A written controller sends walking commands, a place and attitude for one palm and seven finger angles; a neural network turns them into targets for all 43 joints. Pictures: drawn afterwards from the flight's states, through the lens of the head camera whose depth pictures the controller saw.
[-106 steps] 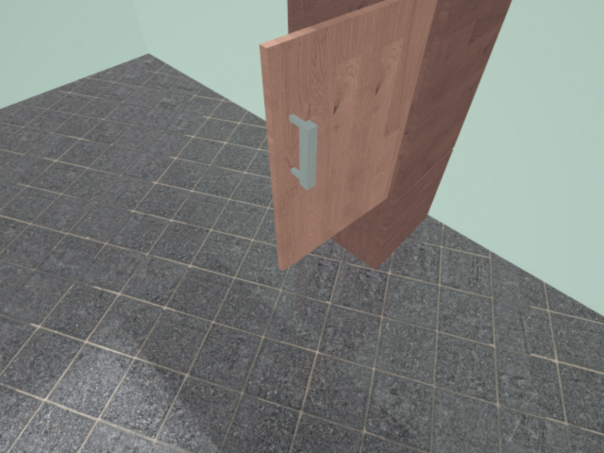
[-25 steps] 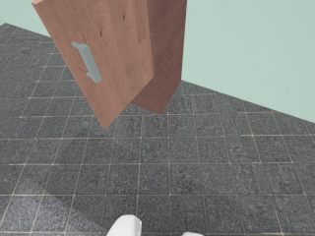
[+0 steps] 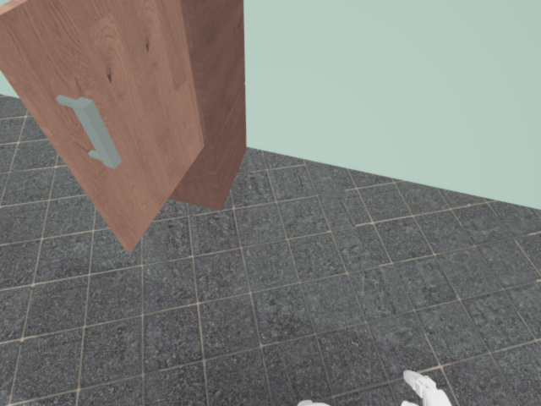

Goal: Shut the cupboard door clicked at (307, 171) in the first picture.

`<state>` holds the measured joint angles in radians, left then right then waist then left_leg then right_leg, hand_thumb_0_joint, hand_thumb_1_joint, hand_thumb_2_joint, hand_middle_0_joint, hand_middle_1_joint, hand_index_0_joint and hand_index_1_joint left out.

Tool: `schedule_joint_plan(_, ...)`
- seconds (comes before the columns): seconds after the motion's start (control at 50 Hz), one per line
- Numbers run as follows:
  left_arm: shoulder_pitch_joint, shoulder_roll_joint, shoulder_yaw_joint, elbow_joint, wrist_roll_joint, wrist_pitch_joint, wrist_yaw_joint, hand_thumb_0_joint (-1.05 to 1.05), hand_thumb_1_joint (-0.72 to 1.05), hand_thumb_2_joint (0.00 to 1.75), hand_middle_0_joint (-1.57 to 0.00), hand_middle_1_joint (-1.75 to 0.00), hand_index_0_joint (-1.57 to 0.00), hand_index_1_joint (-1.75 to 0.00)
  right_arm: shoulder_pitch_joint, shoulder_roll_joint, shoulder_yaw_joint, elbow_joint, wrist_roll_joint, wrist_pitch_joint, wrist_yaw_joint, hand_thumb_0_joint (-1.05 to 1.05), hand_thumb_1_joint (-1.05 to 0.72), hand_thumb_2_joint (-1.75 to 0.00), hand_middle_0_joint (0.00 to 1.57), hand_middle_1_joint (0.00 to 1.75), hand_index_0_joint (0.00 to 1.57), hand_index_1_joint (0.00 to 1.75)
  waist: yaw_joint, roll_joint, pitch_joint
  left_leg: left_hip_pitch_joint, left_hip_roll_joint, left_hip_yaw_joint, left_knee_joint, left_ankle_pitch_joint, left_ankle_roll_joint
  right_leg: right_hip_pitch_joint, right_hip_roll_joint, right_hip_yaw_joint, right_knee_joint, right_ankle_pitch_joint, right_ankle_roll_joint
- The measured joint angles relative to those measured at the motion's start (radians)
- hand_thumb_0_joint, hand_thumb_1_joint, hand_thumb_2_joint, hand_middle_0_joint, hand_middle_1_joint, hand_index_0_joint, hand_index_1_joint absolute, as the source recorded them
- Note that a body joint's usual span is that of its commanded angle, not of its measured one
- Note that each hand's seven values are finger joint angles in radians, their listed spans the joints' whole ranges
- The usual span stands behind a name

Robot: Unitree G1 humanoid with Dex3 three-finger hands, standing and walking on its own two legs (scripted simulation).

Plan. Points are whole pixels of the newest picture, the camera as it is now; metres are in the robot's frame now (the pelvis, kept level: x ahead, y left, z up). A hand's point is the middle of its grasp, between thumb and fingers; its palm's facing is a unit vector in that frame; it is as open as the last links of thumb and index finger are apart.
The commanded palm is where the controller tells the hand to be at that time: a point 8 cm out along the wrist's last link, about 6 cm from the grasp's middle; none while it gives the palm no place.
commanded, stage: walk around to get in front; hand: left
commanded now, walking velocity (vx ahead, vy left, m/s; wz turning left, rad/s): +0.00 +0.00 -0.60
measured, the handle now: (89, 132) +0.50 +0.37 +0.06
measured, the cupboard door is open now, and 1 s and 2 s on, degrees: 84 84 84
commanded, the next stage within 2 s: none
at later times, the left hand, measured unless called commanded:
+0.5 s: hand (213, 374) +0.18 +0.11 -0.15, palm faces -0.35 -0.89 -0.28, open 7.3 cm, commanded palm none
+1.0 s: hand (210, 351) +0.21 +0.12 -0.16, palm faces -0.53 -0.82 -0.20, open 7.4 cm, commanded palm none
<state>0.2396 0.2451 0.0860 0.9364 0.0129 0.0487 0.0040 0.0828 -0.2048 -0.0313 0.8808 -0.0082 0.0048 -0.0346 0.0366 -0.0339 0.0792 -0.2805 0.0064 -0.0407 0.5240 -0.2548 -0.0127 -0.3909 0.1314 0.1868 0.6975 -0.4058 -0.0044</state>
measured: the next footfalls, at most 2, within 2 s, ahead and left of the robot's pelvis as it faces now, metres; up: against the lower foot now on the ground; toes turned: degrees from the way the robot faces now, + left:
right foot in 0.34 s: +0.02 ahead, -0.15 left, +0.00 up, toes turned -20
left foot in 0.80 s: +0.11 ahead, +0.07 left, +0.00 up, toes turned -29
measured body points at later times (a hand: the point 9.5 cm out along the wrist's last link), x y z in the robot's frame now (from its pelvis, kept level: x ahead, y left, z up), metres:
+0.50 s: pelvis +0.00 -0.04 +0.00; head +0.05 -0.09 +0.45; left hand +0.19 +0.16 -0.13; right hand -0.06 -0.31 -0.16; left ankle +0.01 +0.12 -0.65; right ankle -0.02 -0.13 -0.73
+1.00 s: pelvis +0.03 -0.01 +0.01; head +0.09 -0.01 +0.46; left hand +0.24 +0.17 -0.15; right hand -0.05 -0.25 -0.11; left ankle +0.07 +0.09 -0.73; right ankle -0.08 -0.11 -0.64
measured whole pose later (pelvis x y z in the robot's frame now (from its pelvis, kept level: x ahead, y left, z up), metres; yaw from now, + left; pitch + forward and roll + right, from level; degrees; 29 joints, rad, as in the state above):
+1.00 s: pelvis +0.03 -0.01 +0.01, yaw -37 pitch +1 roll -3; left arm 0.18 0.27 0.10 0.91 0.02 0.06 -0.03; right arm 0.21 -0.18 -0.01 0.88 -0.03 0.00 -0.04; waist 0.03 -0.03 0.09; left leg -0.21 0.09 0.11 0.47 -0.29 0.00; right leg -0.52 0.00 0.00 1.13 -0.43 0.06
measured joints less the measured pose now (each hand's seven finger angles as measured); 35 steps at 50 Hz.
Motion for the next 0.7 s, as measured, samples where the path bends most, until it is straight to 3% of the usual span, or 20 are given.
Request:
schedule_joint_plan(0.04,-0.02,0.021,0.01,-0.009,0.008,0.005,-0.008,0.0,0.91,0.9,-0.2,-0.3,-0.2,-0.3,0.028,0.01,0.013,0.004,-0.014,0.006,-0.003,0.01,-0.9,-0.9,0.2,0.3,0.2,0.3,0.009,-0.014,0.013,0.022,0.013,0.028,0.002,-0.031,0.006,-0.068,-0.028,-0.069,0.199,-0.078,0.029)
schedule_joint_plan(0.08,-0.035,0.037,0.019,-0.017,0.012,0.005,-0.018,0.01,0.91,0.9,-0.2,-0.3,-0.2,-0.3,0.061,0.015,0.022,0.007,-0.021,0.01,-0.004,0.01,-0.9,-0.9,0.2,0.3,0.2,0.3,0.01,-0.014,0.015,0.046,0.034,0.05,-0.027,-0.035,0.002,-0.122,-0.056,-0.117,0.359,-0.064,0.049)
schedule_joint_plan(0.14,-0.051,0.047,0.023,-0.03,0.01,0.005,-0.029,0.0,0.91,0.9,-0.2,-0.3,-0.2,-0.3,0.098,0.015,0.025,0.015,-0.024,0.012,-0.005,0.01,-0.9,-0.9,0.2,0.3,0.2,0.3,0.008,-0.003,0.022,0.072,0.064,0.089,-0.056,-0.027,-0.003,-0.155,-0.106,-0.159,0.451,-0.023,0.065)
schedule_joint_plan(0.22,-0.073,0.044,0.015,-0.032,0.007,0.012,-0.037,0.0,0.91,0.9,-0.2,-0.3,-0.2,-0.3,0.133,0.006,0.017,0.023,-0.025,0.007,-0.001,0.01,-0.9,-0.9,0.21,0.3,0.2,0.3,-0.012,0.014,0.034,0.093,0.097,0.152,-0.053,-0.042,-0.015,-0.117,-0.157,-0.198,0.33,-0.002,0.067)
schedule_joint_plan(0.3,-0.105,0.027,-0.001,-0.033,0.005,0.009,-0.045,0.0,0.91,0.9,-0.2,-0.3,-0.19,-0.3,0.162,-0.017,0.003,0.033,-0.027,0.009,0.008,0.01,-0.9,-0.9,0.21,0.3,0.2,0.3,-0.041,0.041,0.045,0.09,0.131,0.209,0.009,-0.087,-0.038,-0.018,-0.165,-0.239,0.094,0.004,0.044)
schedule_joint_plan(0.34,-0.114,0.022,-0.011,-0.044,0.004,-0.005,-0.048,0.0,0.91,0.9,-0.2,-0.3,-0.2,-0.3,0.186,-0.033,-0.005,0.037,-0.021,0.014,0.013,0.01,-0.9,-0.9,0.21,0.3,0.2,0.3,-0.052,0.052,0.039,0.067,0.149,0.229,0.083,-0.13,-0.055,0.059,-0.16,-0.256,-0.064,0.118,0.021)
schedule_joint_plan(0.36,-0.119,0.016,-0.013,-0.047,0.007,-0.019,-0.044,0.0,0.91,0.9,-0.2,-0.3,-0.2,-0.3,0.187,-0.044,-0.01,0.044,-0.016,0.021,0.016,0.01,-0.9,-0.9,0.21,0.3,0.2,0.3,-0.051,0.061,0.038,0.035,0.156,0.222,0.171,-0.174,-0.058,0.062,-0.151,-0.251,-0.078,0.112,0.004)
schedule_joint_plan(0.4,-0.134,-0.004,-0.025,-0.048,0.003,-0.035,-0.028,0.0,0.91,0.9,-0.2,-0.3,-0.2,-0.3,0.163,-0.066,-0.017,0.06,-0.009,0.047,0.012,0.01,-0.9,-0.9,0.2,0.3,0.2,0.3,-0.06,0.084,0.06,-0.048,0.132,0.143,0.391,-0.279,-0.057,0.046,-0.131,-0.237,-0.039,0.082,-0.025)
schedule_joint_plan(0.48,-0.131,-0.027,-0.032,-0.058,0.001,-0.031,-0.004,0.0,0.91,0.9,-0.2,-0.3,-0.2,-0.3,0.125,-0.067,-0.022,0.066,-0.005,0.063,0.012,0.01,-0.91,-0.9,0.2,0.3,0.2,0.3,-0.062,0.067,0.069,-0.173,0.088,0.09,0.604,-0.227,-0.065,0.072,-0.117,-0.197,-0.104,0.12,-0.04)
schedule_joint_plan(0.58,-0.103,-0.043,-0.039,-0.05,0.004,-0.024,-0.002,0.0,0.91,0.9,-0.2,-0.3,-0.2,-0.3,0.09,-0.047,-0.023,0.04,-0.008,0.056,0.019,0.01,-0.91,-0.9,0.2,0.3,0.19,0.3,-0.056,0.039,0.048,-0.216,0.068,0.057,0.547,-0.14,-0.074,0.092,-0.097,-0.143,-0.178,0.168,-0.046)
schedule_joint_plan(0.7,-0.07,-0.051,-0.035,-0.04,0.01,-0.018,-0.01,0.0,0.91,0.9,-0.21,-0.3,-0.2,-0.3,0.055,-0.02,-0.019,0.02,-0.003,0.046,0.019,0.01,-0.91,-0.9,0.2,0.3,0.19,0.3,-0.033,0.024,0.024,-0.156,0.037,0.042,0.362,-0.157,-0.065,0.086,-0.07,-0.087,-0.189,0.178,-0.035)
